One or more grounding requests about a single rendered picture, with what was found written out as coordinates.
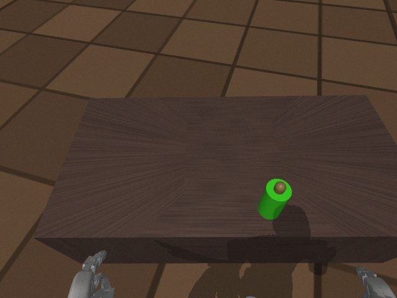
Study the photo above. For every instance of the right robot hand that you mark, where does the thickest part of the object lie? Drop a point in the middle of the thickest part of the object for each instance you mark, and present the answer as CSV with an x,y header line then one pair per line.
x,y
374,287

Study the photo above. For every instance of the left robot hand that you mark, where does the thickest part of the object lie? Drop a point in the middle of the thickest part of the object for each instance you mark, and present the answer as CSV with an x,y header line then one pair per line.
x,y
85,282

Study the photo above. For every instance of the bottle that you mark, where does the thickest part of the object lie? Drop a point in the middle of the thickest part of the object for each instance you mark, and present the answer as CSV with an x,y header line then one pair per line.
x,y
275,196

